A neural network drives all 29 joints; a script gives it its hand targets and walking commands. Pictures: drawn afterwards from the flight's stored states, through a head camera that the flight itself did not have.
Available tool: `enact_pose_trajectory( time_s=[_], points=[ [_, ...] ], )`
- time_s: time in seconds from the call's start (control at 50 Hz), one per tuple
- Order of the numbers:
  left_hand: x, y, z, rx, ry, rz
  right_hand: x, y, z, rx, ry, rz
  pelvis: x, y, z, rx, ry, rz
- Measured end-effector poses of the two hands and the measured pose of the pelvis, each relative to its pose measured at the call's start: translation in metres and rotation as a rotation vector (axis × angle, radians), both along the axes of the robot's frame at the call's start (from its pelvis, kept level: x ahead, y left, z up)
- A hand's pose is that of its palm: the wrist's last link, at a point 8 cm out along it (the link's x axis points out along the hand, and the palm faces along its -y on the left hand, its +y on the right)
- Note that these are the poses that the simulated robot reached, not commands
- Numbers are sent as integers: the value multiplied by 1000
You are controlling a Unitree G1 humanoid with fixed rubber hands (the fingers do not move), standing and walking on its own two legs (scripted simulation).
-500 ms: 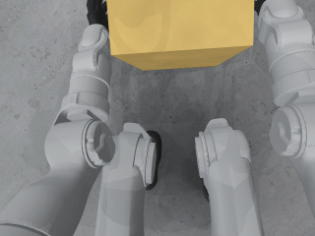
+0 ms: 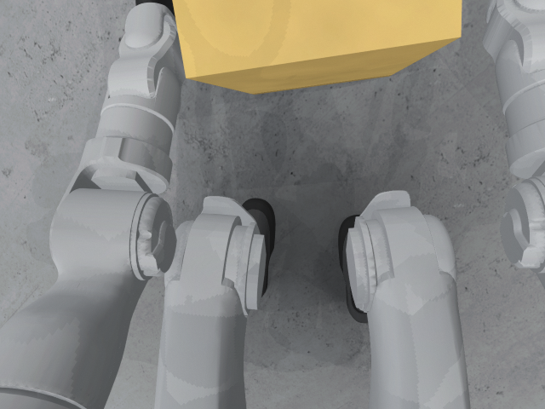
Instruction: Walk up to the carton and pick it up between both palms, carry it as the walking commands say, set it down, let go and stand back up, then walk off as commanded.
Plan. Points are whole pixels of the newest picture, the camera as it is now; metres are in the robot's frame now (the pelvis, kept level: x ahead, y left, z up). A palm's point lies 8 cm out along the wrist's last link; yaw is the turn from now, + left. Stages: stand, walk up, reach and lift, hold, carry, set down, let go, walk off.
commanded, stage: set down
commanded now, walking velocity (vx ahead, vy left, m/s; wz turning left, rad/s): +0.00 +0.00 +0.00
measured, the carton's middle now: out of the picture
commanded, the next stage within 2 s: let go in 1.62 s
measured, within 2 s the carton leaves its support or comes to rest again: neither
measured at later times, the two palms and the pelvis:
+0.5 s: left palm out of the picture +0.54 +0.15 -0.12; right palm out of the picture +0.55 -0.24 -0.12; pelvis +0.00 +0.00 +0.02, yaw -1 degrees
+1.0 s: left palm out of the picture +0.52 +0.15 +0.02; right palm out of the picture +0.55 -0.25 +0.03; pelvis -0.01 +0.01 +0.16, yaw -2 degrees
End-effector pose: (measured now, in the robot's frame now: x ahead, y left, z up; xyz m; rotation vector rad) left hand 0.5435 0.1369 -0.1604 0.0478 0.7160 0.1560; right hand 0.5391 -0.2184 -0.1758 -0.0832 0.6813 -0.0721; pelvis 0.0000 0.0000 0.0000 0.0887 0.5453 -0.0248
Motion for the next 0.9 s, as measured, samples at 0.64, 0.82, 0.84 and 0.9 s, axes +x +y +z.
enact_pose_trajectory(
  time_s=[0.64,0.82,0.84,0.9],
  points=[
    [-17,3,69,-43,-51,30,12,-32,100,-18,-47,-14,-2,3,61,-17,-18,-10],
    [-23,9,120,-26,-58,35,2,-44,151,-25,-25,-2,-3,5,114,-16,-7,-19],
    [-23,10,127,-26,-59,35,2,-43,157,-22,-25,2,-4,5,119,-16,-8,-19],
    [-23,13,146,-28,-61,33,3,-39,173,-15,-24,9,-6,5,134,-18,-9,-19]
  ],
)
